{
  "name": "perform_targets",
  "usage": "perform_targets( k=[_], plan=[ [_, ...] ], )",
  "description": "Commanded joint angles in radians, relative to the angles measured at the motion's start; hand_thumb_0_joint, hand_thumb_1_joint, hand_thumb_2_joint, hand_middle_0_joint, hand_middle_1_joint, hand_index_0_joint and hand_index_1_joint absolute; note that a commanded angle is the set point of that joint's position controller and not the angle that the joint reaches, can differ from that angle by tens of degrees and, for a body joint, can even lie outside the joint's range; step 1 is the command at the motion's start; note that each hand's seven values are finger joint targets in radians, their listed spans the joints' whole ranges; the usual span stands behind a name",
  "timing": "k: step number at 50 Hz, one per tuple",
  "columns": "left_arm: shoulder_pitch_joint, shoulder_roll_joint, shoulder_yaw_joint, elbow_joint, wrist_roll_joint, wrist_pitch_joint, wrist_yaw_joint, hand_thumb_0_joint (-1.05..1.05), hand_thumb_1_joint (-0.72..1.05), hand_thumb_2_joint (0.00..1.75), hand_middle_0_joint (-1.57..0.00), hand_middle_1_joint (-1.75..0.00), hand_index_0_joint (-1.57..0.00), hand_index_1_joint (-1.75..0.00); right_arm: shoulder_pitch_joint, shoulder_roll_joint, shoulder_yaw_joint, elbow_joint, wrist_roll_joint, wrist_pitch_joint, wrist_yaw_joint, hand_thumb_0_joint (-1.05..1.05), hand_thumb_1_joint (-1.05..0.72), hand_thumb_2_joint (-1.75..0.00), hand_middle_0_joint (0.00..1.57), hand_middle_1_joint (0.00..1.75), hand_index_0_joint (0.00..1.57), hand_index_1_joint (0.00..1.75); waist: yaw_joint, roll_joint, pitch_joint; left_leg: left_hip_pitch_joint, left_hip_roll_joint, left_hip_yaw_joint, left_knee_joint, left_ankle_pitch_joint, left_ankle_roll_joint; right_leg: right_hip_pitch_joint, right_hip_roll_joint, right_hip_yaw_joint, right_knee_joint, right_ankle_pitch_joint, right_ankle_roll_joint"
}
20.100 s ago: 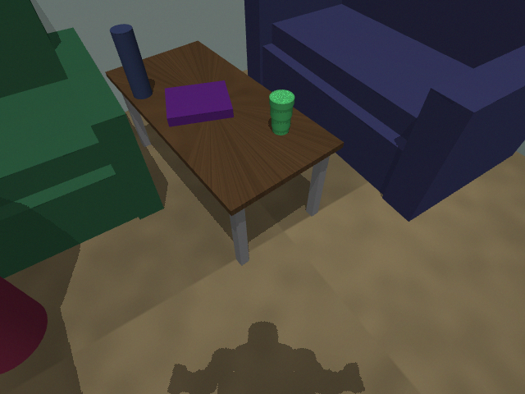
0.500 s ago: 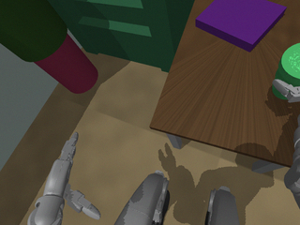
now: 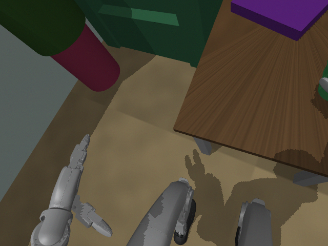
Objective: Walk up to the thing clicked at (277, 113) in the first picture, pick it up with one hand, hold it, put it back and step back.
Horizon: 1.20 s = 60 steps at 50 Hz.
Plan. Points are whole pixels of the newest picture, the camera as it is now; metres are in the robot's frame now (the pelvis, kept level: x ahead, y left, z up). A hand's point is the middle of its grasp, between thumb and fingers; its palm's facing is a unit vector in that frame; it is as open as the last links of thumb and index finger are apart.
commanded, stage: lower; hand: right
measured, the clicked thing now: out of the picture +0.54 -0.24 -0.04
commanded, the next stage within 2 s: loosen in 0.66 s
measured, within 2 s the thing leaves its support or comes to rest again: rests again in 1.10 s
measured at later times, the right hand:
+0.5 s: hand out of the picture +0.54 -0.24 -0.06, palm faces +0.29 +0.96 +0.00, open 11.1 cm
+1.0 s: hand out of the picture +0.54 -0.25 -0.07, palm faces +0.29 +0.96 +0.01, open 11.0 cm
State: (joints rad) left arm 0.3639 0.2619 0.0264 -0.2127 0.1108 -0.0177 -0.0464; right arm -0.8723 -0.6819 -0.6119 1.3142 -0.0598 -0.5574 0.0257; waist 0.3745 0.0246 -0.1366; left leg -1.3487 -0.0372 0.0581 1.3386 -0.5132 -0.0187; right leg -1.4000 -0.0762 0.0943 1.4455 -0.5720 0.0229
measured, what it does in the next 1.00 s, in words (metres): stands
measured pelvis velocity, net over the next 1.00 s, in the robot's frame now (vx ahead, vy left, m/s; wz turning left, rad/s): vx -0.01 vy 0.00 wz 0.03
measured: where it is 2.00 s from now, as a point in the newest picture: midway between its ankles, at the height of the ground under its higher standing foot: (210, 241)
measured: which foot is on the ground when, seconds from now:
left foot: down 0.00-1.00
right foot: down 0.00-1.00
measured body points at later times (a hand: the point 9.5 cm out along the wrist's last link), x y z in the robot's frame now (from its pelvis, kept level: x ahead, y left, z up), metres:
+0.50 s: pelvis -0.01 +0.00 -0.03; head +0.19 -0.09 +0.37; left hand +0.17 +0.26 +0.06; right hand +0.52 -0.29 -0.06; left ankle +0.06 +0.14 -0.58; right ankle +0.04 -0.13 -0.58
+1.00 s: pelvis -0.01 +0.00 -0.04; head +0.19 -0.08 +0.35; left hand +0.16 +0.27 +0.07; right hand +0.52 -0.30 -0.07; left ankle +0.06 +0.14 -0.58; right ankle +0.04 -0.13 -0.58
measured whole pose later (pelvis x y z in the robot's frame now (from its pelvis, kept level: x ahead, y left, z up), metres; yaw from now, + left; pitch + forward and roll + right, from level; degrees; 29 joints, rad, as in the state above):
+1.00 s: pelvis -0.01 +0.00 -0.04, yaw +2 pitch +33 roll +7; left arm 0.41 0.32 0.10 -0.36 0.10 -0.06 -0.06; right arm -0.89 -0.76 -0.65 1.27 -0.07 -0.54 0.04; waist 0.42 0.04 -0.14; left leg -1.53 -0.05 0.07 1.50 -0.54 -0.02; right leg -1.59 -0.08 0.12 1.61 -0.61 0.03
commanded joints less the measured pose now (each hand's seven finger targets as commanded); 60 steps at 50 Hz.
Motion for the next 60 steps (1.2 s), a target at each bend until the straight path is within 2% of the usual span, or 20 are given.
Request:
perform_targets(
  k=[1, 2, 5, 8, 9, 11, 14, 16, 20, 25, 28, 30, 34, 38, 42, 45, 48, 50, 56, 60],
  plan=[
    [0.040, 0.176, 0.126, -0.204, -0.002, -0.052, 0.018, 0.00, -0.56, 0.07, -0.05, -0.04, -0.04, -0.05, -0.425, -0.283, -0.009, -0.258, 0.002, -0.101, 0.001, 0.00, -0.01, -1.29, 1.22, 1.42, 1.28, 1.42, -0.001, -0.428, -0.620, 0.210, -0.032, 0.005, -0.092, 0.276, 0.045, 0.523, 0.017, -0.003, -0.136, 0.396, -0.024],
    [0.058, 0.198, 0.151, -0.208, 0.002, -0.052, 0.020, 0.00, -0.56, 0.07, -0.05, -0.04, -0.04, -0.05, -0.433, -0.292, -0.018, -0.271, 0.002, -0.104, -0.002, 0.00, -0.02, -1.30, 1.22, 1.42, 1.28, 1.42, 0.011, -0.429, -0.635, 0.214, -0.033, 0.007, -0.091, 0.280, 0.045, 0.529, 0.017, -0.001, -0.130, 0.399, -0.025],
    [0.063, 0.187, 0.141, -0.177, 0.002, -0.051, 0.018, 0.00, -0.57, 0.07, -0.05, -0.04, -0.04, -0.05, -0.447, -0.313, -0.014, -0.292, -0.002, -0.100, 0.000, 0.00, 0.00, -1.29, 1.21, 1.41, 1.27, 1.41, -0.004, -0.471, -0.638, 0.191, -0.033, 0.003, -0.075, 0.281, 0.046, 0.513, 0.019, -0.005, -0.109, 0.404, -0.024],
    [0.031, 0.228, 0.179, -0.227, 0.000, -0.060, 0.022, 0.00, -0.57, 0.08, -0.05, -0.04, -0.03, -0.05, -0.422, -0.303, -0.009, -0.292, -0.001, -0.091, -0.004, 0.00, 0.02, -1.28, 1.19, 1.40, 1.26, 1.40, 0.020, -0.447, -0.653, 0.189, -0.034, 0.010, -0.066, 0.275, 0.045, 0.508, 0.013, 0.003, -0.096, 0.392, -0.025],
    [0.024, 0.240, 0.187, -0.224, 0.001, -0.059, 0.023, 0.00, -0.57, 0.07, -0.05, -0.04, -0.04, -0.05, -0.439, -0.320, -0.014, -0.311, -0.003, -0.091, -0.008, 0.00, 0.03, -1.28, 1.19, 1.40, 1.25, 1.40, 0.011, -0.458, -0.671, 0.184, -0.036, 0.012, -0.062, 0.268, 0.046, 0.515, 0.012, 0.005, -0.096, 0.394, -0.023],
    [0.057, 0.203, 0.157, -0.188, 0.001, -0.055, 0.019, 0.00, -0.57, 0.08, -0.04, -0.04, -0.03, -0.05, -0.429, -0.302, -0.001, -0.282, -0.008, -0.086, -0.007, 0.00, 0.04, -1.29, 1.20, 1.41, 1.26, 1.41, 0.008, -0.467, -0.606, 0.160, -0.037, 0.012, -0.065, 0.241, 0.048, 0.477, 0.015, 0.000, -0.102, 0.353, -0.023],
    [0.025, 0.218, 0.166, -0.246, -0.006, -0.061, 0.021, 0.00, -0.57, 0.07, -0.05, -0.04, -0.04, -0.05, -0.426, -0.307, 0.002, -0.284, -0.007, -0.084, -0.006, 0.00, 0.02, -1.29, 1.19, 1.40, 1.26, 1.41, 0.020, -0.463, -0.626, 0.158, -0.037, 0.018, -0.058, 0.226, 0.050, 0.490, 0.010, 0.004, -0.102, 0.334, -0.020],
    [0.064, 0.199, 0.150, -0.213, -0.006, -0.059, 0.017, 0.00, -0.57, 0.07, -0.05, -0.04, -0.04, -0.05, -0.408, -0.296, 0.004, -0.263, -0.003, -0.085, -0.001, 0.00, 0.00, -1.31, 1.22, 1.43, 1.28, 1.43, 0.017, -0.481, -0.563, 0.122, -0.038, 0.020, -0.050, 0.205, 0.052, 0.469, 0.007, 0.005, -0.107, 0.325, -0.016],
    [0.062, 0.220, 0.180, -0.243, -0.005, -0.072, 0.018, 0.00, -0.57, 0.07, -0.05, -0.04, -0.04, -0.05, -0.415, -0.310, -0.011, -0.264, 0.001, -0.083, -0.007, 0.00, -0.02, -1.32, 1.23, 1.44, 1.30, 1.44, 0.028, -0.451, -0.597, 0.153, -0.036, 0.012, -0.047, 0.234, 0.047, 0.432, 0.014, 0.001, -0.077, 0.306, -0.027],
    [0.063, 0.252, 0.219, -0.259, -0.007, -0.077, 0.018, 0.00, -0.57, 0.07, -0.05, -0.04, -0.03, -0.05, -0.398, -0.321, -0.019, -0.280, -0.005, -0.087, -0.010, 0.00, -0.04, -1.31, 1.24, 1.43, 1.30, 1.43, 0.027, -0.469, -0.612, 0.113, -0.040, 0.024, -0.022, 0.236, 0.050, 0.481, 0.006, 0.012, -0.070, 0.382, -0.018],
    [0.073, 0.234, 0.202, -0.240, -0.009, -0.079, 0.013, 0.00, -0.58, 0.07, -0.05, -0.04, -0.03, -0.05, -0.392, -0.299, -0.015, -0.277, 0.002, -0.088, -0.003, 0.00, -0.04, -1.28, 1.21, 1.40, 1.26, 1.40, 0.034, -0.468, -0.578, 0.095, -0.039, 0.025, -0.012, 0.228, 0.051, 0.450, 0.004, 0.014, -0.065, 0.371, -0.017],
    [0.050, 0.240, 0.213, -0.274, -0.012, -0.084, 0.014, 0.00, -0.58, 0.07, -0.05, -0.04, -0.03, -0.05, -0.417, -0.326, -0.021, -0.308, -0.004, -0.092, -0.004, 0.00, -0.03, -1.27, 1.20, 1.39, 1.26, 1.39, 0.029, -0.476, -0.638, 0.104, -0.040, 0.024, -0.005, 0.241, 0.050, 0.475, 0.004, 0.015, -0.053, 0.388, -0.019],
    [0.094, 0.232, 0.203, -0.276, -0.011, -0.079, 0.012, 0.00, -0.58, 0.07, -0.04, -0.04, -0.03, -0.05, -0.386, -0.337, -0.029, -0.298, -0.008, -0.090, 0.007, 0.00, -0.02, -1.26, 1.19, 1.38, 1.25, 1.38, 0.036, -0.469, -0.631, 0.118, -0.041, 0.017, 0.001, 0.286, 0.046, 0.444, 0.008, 0.008, -0.026, 0.414, -0.025],
    [0.080, 0.243, 0.223, -0.267, -0.016, -0.083, 0.012, 0.00, -0.58, 0.07, -0.05, -0.04, -0.03, -0.05, -0.369, -0.306, -0.024, -0.234, 0.000, -0.078, 0.014, 0.00, -0.03, -1.24, 1.17, 1.35, 1.22, 1.35, 0.052, -0.439, -0.554, 0.100, -0.036, 0.013, 0.000, 0.240, 0.045, 0.357, 0.010, 0.003, -0.025, 0.310, -0.028],
    [0.109, 0.257, 0.237, -0.289, -0.017, -0.083, 0.012, 0.00, -0.52, 0.03, -0.05, -0.05, -0.06, -0.05, -0.384, -0.332, -0.029, -0.262, -0.008, -0.073, 0.016, 0.00, 0.02, -0.96, 1.13, 1.10, 1.16, 1.10, 0.053, -0.442, -0.581, 0.094, -0.036, 0.012, 0.002, 0.226, 0.045, 0.374, 0.009, 0.001, -0.023, 0.297, -0.027],
    [0.102, 0.236, 0.214, -0.297, -0.019, -0.083, 0.008, 0.00, -0.53, 0.03, -0.05, -0.05, -0.06, -0.04, -0.371, -0.324, -0.026, -0.246, -0.009, -0.059, 0.014, 0.00, 0.16, -0.72, 1.05, 0.92, 1.07, 0.92, 0.041, -0.406, -0.549, 0.132, -0.034, 0.003, -0.009, 0.206, 0.042, 0.290, 0.017, -0.008, -0.030, 0.221, -0.033],
    [0.103, 0.254, 0.240, -0.312, -0.021, -0.085, 0.012, 0.00, -0.54, 0.04, -0.05, -0.05, -0.06, -0.05, -0.391, -0.342, -0.024, -0.267, -0.011, -0.055, 0.015, 0.00, 0.30, -0.48, 1.00, 0.76, 1.01, 0.76, 0.051, -0.424, -0.580, 0.123, -0.034, -0.002, -0.006, 0.202, 0.041, 0.307, 0.015, -0.007, -0.021, 0.212, -0.033],
    [0.112, 0.257, 0.232, -0.318, -0.021, -0.084, 0.013, 0.00, -0.56, 0.06, -0.05, -0.05, -0.05, -0.05, -0.384, -0.322, -0.015, -0.279, -0.011, -0.053, 0.017, 0.00, 0.45, -0.42, 0.85, 0.68, 0.88, 0.68, 0.051, -0.427, -0.562, 0.100, -0.036, 0.012, 0.007, 0.181, 0.048, 0.321, 0.014, -0.001, -0.041, 0.207, -0.026],
    [0.119, 0.255, 0.236, -0.316, -0.025, -0.087, 0.016, 0.00, -0.57, 0.07, -0.05, -0.05, -0.04, -0.06, -0.384, -0.329, -0.019, -0.255, -0.004, -0.037, 0.019, 0.00, 0.57, -0.16, 0.55, 0.37, 0.57, 0.37, 0.048, -0.416, -0.565, 0.107, -0.036, 0.009, -0.003, 0.187, 0.044, 0.312, 0.012, -0.001, -0.028, 0.203, -0.031],
    [0.113, 0.260, 0.242, -0.326, -0.024, -0.087, 0.015, 0.00, -0.58, 0.08, -0.05, -0.04, -0.04, -0.06, -0.385, -0.336, -0.023, -0.287, -0.011, -0.034, 0.020, 0.00, 0.60, -0.09, 0.36, 0.23, 0.38, 0.23, 0.037, -0.440, -0.610, 0.124, -0.036, 0.009, 0.014, 0.251, 0.044, 0.344, 0.011, -0.001, -0.012, 0.295, -0.030]
  ],
)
